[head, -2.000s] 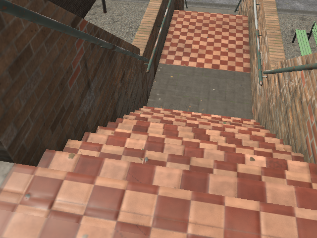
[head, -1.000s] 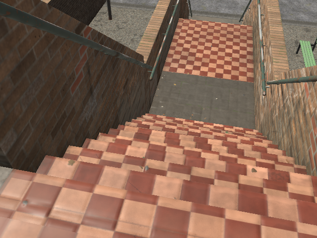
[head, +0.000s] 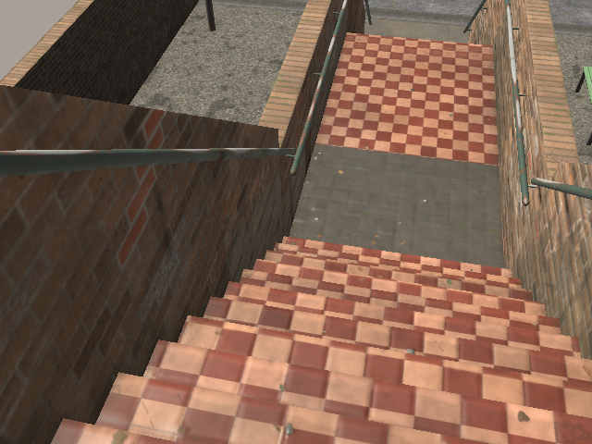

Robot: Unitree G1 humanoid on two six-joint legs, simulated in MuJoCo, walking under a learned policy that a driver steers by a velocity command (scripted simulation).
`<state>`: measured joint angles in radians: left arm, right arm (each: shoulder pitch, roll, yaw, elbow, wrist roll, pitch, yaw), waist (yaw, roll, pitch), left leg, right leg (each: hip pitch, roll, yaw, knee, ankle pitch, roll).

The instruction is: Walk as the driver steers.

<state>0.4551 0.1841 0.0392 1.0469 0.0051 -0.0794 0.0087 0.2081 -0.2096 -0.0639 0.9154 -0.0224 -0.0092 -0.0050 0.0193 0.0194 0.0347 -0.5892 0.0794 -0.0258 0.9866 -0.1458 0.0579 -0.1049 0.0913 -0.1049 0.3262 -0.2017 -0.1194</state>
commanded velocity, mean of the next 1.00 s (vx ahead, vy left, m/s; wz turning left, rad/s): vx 0.50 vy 0.00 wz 0.00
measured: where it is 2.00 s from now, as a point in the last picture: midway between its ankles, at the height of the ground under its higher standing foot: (336, 429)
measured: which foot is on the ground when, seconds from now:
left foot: up 0.00-0.24, down 0.26-0.86, up 0.88-1.00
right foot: down 0.00-0.26, up 0.28-0.84, down 0.86-1.00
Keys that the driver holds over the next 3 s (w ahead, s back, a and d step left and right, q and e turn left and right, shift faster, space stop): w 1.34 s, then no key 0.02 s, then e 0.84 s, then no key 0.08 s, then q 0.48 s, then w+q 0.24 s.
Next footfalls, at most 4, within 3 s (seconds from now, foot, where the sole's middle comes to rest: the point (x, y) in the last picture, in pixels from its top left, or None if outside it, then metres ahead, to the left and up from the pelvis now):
0.26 left None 0.20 0.10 -0.78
0.86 right None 0.41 -0.10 -0.98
1.44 left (281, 441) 0.68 0.11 -1.18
2.16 right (394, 419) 0.83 -0.26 -1.38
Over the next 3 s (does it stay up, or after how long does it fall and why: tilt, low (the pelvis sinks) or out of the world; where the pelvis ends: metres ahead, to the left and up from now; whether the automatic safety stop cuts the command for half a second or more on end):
stays up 0.81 -0.11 -0.63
